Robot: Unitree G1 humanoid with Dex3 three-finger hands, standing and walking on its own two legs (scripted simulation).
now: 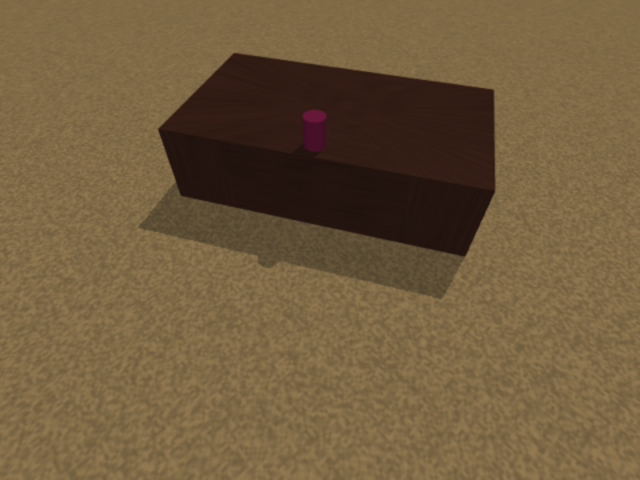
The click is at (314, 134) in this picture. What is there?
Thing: squat round
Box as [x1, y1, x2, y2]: [303, 110, 325, 151]
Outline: 309,110 303,114 303,144 306,149 316,151 322,149 325,145 325,114 319,110
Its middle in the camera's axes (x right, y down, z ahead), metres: -0.03 -0.42 +1.47
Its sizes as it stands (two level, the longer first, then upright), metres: 0.086 0.086 0.125
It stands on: a support 0.36 m high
